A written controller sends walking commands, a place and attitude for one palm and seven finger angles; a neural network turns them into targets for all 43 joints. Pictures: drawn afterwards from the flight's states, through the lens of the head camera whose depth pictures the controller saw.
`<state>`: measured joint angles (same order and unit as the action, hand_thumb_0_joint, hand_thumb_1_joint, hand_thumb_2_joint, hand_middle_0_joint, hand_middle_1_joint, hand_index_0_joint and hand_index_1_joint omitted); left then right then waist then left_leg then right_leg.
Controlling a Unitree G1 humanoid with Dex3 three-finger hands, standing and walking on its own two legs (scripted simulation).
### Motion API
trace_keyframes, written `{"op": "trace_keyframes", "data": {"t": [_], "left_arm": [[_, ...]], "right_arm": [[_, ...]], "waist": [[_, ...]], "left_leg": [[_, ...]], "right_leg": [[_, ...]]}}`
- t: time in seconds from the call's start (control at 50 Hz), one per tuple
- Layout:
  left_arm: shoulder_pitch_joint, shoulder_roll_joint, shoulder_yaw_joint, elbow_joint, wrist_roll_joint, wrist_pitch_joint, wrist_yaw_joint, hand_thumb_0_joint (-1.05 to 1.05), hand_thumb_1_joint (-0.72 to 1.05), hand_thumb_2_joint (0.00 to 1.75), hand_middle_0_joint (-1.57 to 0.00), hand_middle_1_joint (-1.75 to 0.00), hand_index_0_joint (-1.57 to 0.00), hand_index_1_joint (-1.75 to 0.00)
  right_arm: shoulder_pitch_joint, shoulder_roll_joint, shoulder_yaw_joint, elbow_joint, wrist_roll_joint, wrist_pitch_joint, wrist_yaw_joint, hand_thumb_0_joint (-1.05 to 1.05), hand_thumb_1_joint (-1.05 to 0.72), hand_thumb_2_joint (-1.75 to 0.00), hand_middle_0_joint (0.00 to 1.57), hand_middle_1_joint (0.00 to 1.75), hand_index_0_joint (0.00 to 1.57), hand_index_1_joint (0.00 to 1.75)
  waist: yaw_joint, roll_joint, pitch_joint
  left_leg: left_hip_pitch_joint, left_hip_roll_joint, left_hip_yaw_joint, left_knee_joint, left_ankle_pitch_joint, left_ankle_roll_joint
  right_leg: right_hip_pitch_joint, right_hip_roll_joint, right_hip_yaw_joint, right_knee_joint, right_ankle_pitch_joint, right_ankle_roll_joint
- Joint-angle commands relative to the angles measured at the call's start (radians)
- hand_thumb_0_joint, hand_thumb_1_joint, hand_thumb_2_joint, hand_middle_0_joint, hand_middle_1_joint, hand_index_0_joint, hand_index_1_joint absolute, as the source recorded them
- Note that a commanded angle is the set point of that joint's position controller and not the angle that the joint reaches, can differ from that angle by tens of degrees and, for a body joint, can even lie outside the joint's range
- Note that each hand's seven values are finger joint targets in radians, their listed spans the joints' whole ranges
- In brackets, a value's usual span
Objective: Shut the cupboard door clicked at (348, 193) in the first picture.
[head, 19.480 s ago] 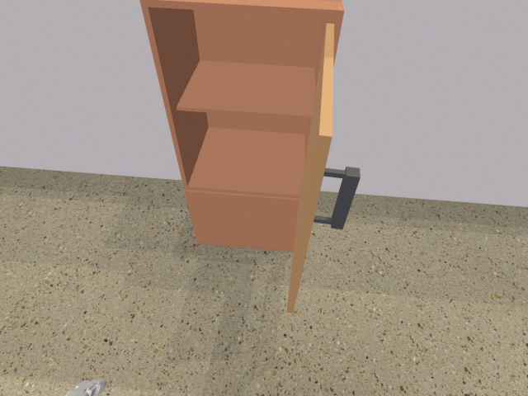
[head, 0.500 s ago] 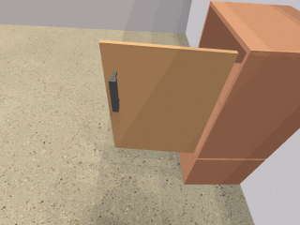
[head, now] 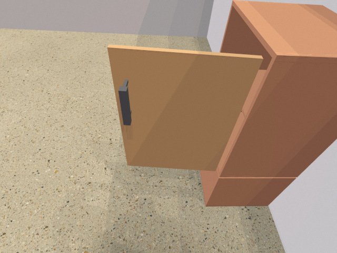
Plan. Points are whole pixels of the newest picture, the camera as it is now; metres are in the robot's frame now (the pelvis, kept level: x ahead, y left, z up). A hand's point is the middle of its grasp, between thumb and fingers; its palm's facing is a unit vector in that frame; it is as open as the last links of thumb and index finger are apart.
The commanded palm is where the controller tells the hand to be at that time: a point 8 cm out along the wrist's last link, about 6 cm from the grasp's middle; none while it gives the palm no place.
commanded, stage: look again from close up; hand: left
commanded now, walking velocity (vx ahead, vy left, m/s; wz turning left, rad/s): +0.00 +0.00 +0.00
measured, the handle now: (126, 102) +0.54 +0.17 +0.04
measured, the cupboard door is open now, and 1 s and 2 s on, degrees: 86 86 86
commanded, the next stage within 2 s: shuffle to correct the standing spot in 0.16 s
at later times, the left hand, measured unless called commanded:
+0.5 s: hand out of the picture -0.02 +0.13 -0.18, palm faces +0.04 -0.99 -0.12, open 7.3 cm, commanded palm none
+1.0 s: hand out of the picture +0.10 +0.12 -0.17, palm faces +0.02 -0.98 -0.18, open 7.3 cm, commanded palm none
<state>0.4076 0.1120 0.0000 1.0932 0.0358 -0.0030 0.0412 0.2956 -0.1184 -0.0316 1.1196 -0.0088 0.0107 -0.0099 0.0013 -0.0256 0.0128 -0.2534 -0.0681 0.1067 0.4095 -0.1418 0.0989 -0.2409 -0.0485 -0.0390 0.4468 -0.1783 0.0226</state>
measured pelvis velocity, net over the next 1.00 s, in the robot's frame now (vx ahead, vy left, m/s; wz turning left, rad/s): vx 0.10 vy -0.04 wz -0.02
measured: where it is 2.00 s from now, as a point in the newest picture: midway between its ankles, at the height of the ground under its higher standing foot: outside the picture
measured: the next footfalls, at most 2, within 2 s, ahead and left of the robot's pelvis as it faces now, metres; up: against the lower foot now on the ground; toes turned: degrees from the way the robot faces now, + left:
none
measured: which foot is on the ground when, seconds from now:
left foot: down 0.00-1.00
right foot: down 0.00-1.00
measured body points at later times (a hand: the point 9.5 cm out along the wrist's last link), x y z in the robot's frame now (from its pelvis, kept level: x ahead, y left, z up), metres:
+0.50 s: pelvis +0.03 -0.02 +0.00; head +0.03 +0.00 +0.45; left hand -0.02 +0.18 -0.16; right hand +0.01 -0.23 -0.15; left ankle +0.06 +0.05 -0.74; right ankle +0.04 -0.14 -0.74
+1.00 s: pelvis +0.10 -0.04 +0.01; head +0.14 -0.03 +0.46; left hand +0.10 +0.17 -0.15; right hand +0.11 -0.26 -0.15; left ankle +0.07 +0.05 -0.72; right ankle +0.05 -0.14 -0.72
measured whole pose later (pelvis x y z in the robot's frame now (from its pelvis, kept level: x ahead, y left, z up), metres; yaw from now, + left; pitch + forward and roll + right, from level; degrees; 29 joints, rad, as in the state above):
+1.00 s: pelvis +0.10 -0.04 +0.01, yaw -1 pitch +0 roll +0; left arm 0.31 0.12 0.02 1.06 0.02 0.00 0.06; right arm 0.24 -0.13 -0.05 1.09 -0.01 0.01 -0.05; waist -0.01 -0.02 0.08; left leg -0.20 -0.01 0.11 0.55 -0.21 0.02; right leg -0.19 0.00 -0.04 0.57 -0.22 -0.02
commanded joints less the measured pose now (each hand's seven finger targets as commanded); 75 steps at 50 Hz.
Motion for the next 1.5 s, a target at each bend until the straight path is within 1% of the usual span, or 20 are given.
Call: {"op": "trace_keyframes", "data": {"t": [0.0, 0.24, 0.36, 0.62, 0.68, 0.74, 0.8, 0.84, 1.04, 1.1, 1.12, 1.16, 1.2, 1.22, 1.24, 1.3, 1.32, 1.36, 1.42, 1.48], "left_arm": [[0.114, 0.074, 0.017, -0.013, -0.003, -0.009, 0.007, 0.0, 0.9, 0.9, -0.2, -0.3, -0.2, -0.3], [0.095, 0.067, 0.016, -0.015, -0.006, -0.014, 0.008, 0.0, 0.9, 0.9, -0.2, -0.3, -0.2, -0.3], [0.111, 0.064, 0.028, -0.012, -0.002, -0.009, -0.004, 0.0, 0.9, 0.9, -0.2, -0.3, -0.2, -0.3], [0.094, 0.052, 0.035, -0.025, -0.006, -0.023, -0.021, 0.0, 0.9, 0.9, -0.2, -0.3, -0.2, -0.3], [0.101, 0.038, 0.033, -0.022, -0.009, -0.031, -0.02, 0.0, 0.9, 0.9, -0.2, -0.3, -0.2, -0.3], [0.131, 0.04, 0.026, 0.002, -0.014, -0.041, -0.001, 0.0, 0.9, 0.9, -0.2, -0.3, -0.2, -0.3], [0.127, 0.094, 0.024, 0.005, -0.026, -0.048, 0.02, 0.0, 0.9, 0.9, -0.2, -0.3, -0.2, -0.3], [0.098, 0.118, 0.032, -0.02, -0.025, -0.034, 0.029, 0.0, 0.9, 0.9, -0.2, -0.3, -0.2, -0.3], [-0.031, 0.145, 0.06, -0.104, -0.015, 0.006, 0.019, 0.0, 0.9, 0.9, -0.2, -0.3, -0.2, -0.3], [-0.047, 0.132, 0.055, -0.121, -0.017, 0.007, 0.018, 0.0, 0.9, 0.9, -0.2, -0.3, -0.2, -0.3], [-0.027, 0.186, 0.05, -0.101, -0.018, -0.027, 0.047, 0.0, 0.9, 0.9, -0.2, -0.3, -0.2, -0.3], [-0.073, 0.185, 0.048, -0.173, -0.019, -0.026, 0.032, 0.0, 0.9, 0.9, -0.2, -0.3, -0.2, -0.3], [-0.117, 0.165, 0.03, -0.185, -0.028, -0.022, 0.029, 0.0, 0.9, 0.9, -0.2, -0.3, -0.2, -0.3], [-0.122, 0.169, 0.028, -0.191, -0.027, -0.015, 0.027, 0.0, 0.9, 0.9, -0.2, -0.3, -0.2, -0.3], [-0.129, 0.176, 0.028, -0.179, -0.026, -0.002, 0.025, 0.0, 0.9, 0.9, -0.2, -0.3, -0.2, -0.3], [-0.136, 0.159, 0.022, -0.158, -0.021, 0.019, 0.012, 0.0, 0.9, 0.9, -0.2, -0.3, -0.2, -0.3], [-0.106, 0.147, 0.018, -0.144, -0.019, 0.016, 0.006, 0.0, 0.9, 0.9, -0.2, -0.3, -0.2, -0.3], [-0.123, 0.172, 0.008, -0.15, -0.013, 0.0, 0.0, 0.0, 0.9, 0.9, -0.2, -0.3, -0.2, -0.3], [-0.207, 0.216, 0.013, -0.189, -0.019, 0.008, -0.005, 0.0, 0.9, 0.9, -0.2, -0.3, -0.2, -0.3], [-0.189, 0.204, 0.017, -0.197, -0.019, 0.013, -0.006, 0.0, 0.9, 0.9, -0.2, -0.3, -0.2, -0.3]], "right_arm": [[0.045, -0.108, -0.015, -0.03, 0.001, -0.016, -0.01, 0.0, -0.9, -0.9, 0.2, 0.3, 0.2, 0.3], [0.052, -0.096, -0.009, -0.02, 0.001, -0.02, -0.011, 0.0, -0.9, -0.9, 0.2, 0.3, 0.2, 0.3], [0.057, -0.1, -0.014, -0.016, -0.008, -0.017, -0.012, 0.0, -0.9, -0.9, 0.2, 0.3, 0.2, 0.3], [0.073, -0.102, -0.016, -0.023, -0.004, -0.048, -0.018, 0.0, -0.9, -0.9, 0.2, 0.3, 0.2, 0.3], [0.089, -0.099, -0.012, -0.02, -0.002, -0.058, -0.022, 0.0, -0.9, -0.9, 0.2, 0.3, 0.2, 0.3], [0.081, -0.066, 0.007, -0.011, 0.003, -0.071, -0.035, 0.0, -0.9, -0.9, 0.2, 0.3, 0.2, 0.3], [0.08, -0.066, 0.009, -0.012, 0.01, -0.057, -0.049, 0.0, -0.9, -0.9, 0.2, 0.3, 0.2, 0.3], [0.075, -0.076, -0.002, -0.018, 0.013, -0.038, -0.053, 0.0, -0.9, -0.9, 0.2, 0.3, 0.2, 0.3], [0.035, -0.097, -0.042, -0.073, -0.005, 0.0, -0.041, 0.0, -0.9, -0.9, 0.2, 0.3, 0.2, 0.3], [0.028, -0.113, -0.039, -0.087, -0.006, -0.009, -0.038, 0.0, -0.9, -0.9, 0.2, 0.3, 0.2, 0.3], [-0.005, -0.187, -0.04, -0.164, 0.012, -0.037, -0.03, 0.0, -0.9, -0.9, 0.2, 0.3, 0.2, 0.3], [0.01, -0.157, -0.025, -0.195, -0.001, -0.033, -0.022, 0.0, -0.9, -0.9, 0.2, 0.3, 0.2, 0.3], [0.058, -0.177, -0.014, -0.185, -0.009, -0.045, -0.024, 0.0, -0.9, -0.9, 0.2, 0.3, 0.2, 0.3], [0.061, -0.184, -0.011, -0.188, -0.007, -0.046, -0.027, 0.0, -0.9, -0.9, 0.2, 0.3, 0.2, 0.3], [0.064, -0.2, -0.011, -0.185, -0.006, -0.042, -0.03, 0.0, -0.9, -0.9, 0.2, 0.3, 0.2, 0.3], [-0.057, -0.179, 0.002, -0.224, -0.014, -0.032, -0.026, 0.0, -0.9, -0.9, 0.2, 0.3, 0.2, 0.3], [-0.094, -0.185, 0.005, -0.233, -0.01, -0.027, -0.021, 0.0, -0.9, -0.9, 0.2, 0.3, 0.2, 0.3], [-0.073, -0.157, 0.007, -0.235, -0.003, -0.016, -0.011, 0.0, -0.9, -0.9, 0.2, 0.3, 0.2, 0.3], [0.034, -0.151, 0.006, -0.189, -0.018, -0.001, 0.001, 0.0, -0.9, -0.9, 0.2, 0.3, 0.2, 0.3], [0.067, -0.166, 0.008, -0.178, -0.022, -0.005, 0.003, 0.0, -0.9, -0.9, 0.2, 0.3, 0.2, 0.3]], "waist": [[0.004, 0.033, 0.098], [0.001, 0.024, 0.094], [0.007, 0.001, 0.12], [0.001, 0.047, 0.169], [0.004, 0.064, 0.137], [0.014, -0.005, 0.023], [-0.002, -0.055, -0.047], [-0.005, -0.033, -0.04], [-0.01, -0.009, 0.003], [-0.013, 0.037, -0.017], [-0.029, 0.039, -0.083], [-0.011, 0.107, -0.137], [-0.024, 0.309, -0.137], [-0.023, 0.309, -0.121], [-0.021, 0.297, -0.113], [0.034, 0.086, 0.035], [0.055, 0.024, 0.057], [0.015, -0.128, 0.119], [-0.047, -0.121, 0.143], [-0.037, -0.086, 0.155]], "left_leg": [[-0.094, 0.173, -0.23, -0.192, -0.355, -0.055], [-0.067, 0.176, -0.221, -0.182, -0.296, -0.057], [-0.095, 0.175, -0.222, -0.167, -0.476, -0.043], [-0.069, 0.213, -0.251, -0.13, -0.439, -0.006], [-0.019, 0.232, -0.256, -0.111, -0.29, 0.01], [0.059, 0.17, -0.124, 0.065, 0.297, -0.027], [0.073, 0.147, -0.083, 0.092, 0.404, -0.077], [0.092, 0.146, -0.068, 0.109, 0.428, -0.082], [0.128, 0.143, -0.05, 0.171, 0.311, -0.079], [0.178, 0.199, -0.102, 0.098, 0.451, -0.047], [0.22, 0.223, -0.081, 0.238, 0.668, -0.059], [0.14, 0.207, -0.133, 0.152, 0.448, -0.051], [0.24, 0.276, -0.23, 0.081, 0.875, 0.003], [0.315, 0.305, -0.254, 0.064, 1.065, 0.024], [0.326, 0.324, -0.263, 0.051, 1.052, 0.041], [0.015, 0.312, -0.224, -0.003, 0.423, 0.088], [-0.081, 0.279, -0.211, -0.006, 0.189, 0.055], [-0.094, 0.163, -0.154, 0.008, -0.231, -0.035], [0.048, 0.111, -0.128, 0.034, -0.299, -0.052], [-0.002, 0.138, -0.166, -0.036, -0.332, -0.04]], "right_leg": [[-0.031, -0.042, 0.085, -0.079, -0.144, -0.041], [-0.026, -0.048, 0.089, -0.09, -0.104, -0.043], [-0.055, -0.032, 0.105, -0.1, -0.322, -0.052], [-0.084, -0.016, 0.101, -0.005, -0.235, -0.088], [-0.061, -0.014, 0.074, 0.033, -0.105, -0.086], [0.069, -0.06, 0.111, 0.026, 0.337, -0.078], [0.182, -0.118, 0.12, 0.065, 0.9, -0.064], [0.158, -0.125, 0.112, 0.1, 0.945, -0.057], [0.025, -0.121, 0.112, 0.108, 0.62, -0.094], [0.001, -0.067, 0.093, 0.143, 0.41, -0.073], [-0.034, -0.063, 0.059, 0.117, 0.561, -0.031], [0.044, -0.074, 0.095, 0.177, 0.34, -0.09], [-0.042, 0.011, 0.019, 0.267, -0.081, -0.072], [-0.127, 0.042, 0.013, 0.323, -0.291, -0.063], [-0.155, 0.042, 0.021, 0.392, -0.375, -0.058], [-0.034, -0.003, 0.046, 0.274, -0.295, -0.053], [0.042, -0.003, 0.055, 0.15, -0.177, -0.055], [-0.04, -0.08, 0.212, -0.065, -0.199, -0.103], [-0.288, -0.096, 0.243, -0.129, -0.532, -0.139], [-0.267, -0.048, 0.194, -0.086, -0.481, -0.106]]}}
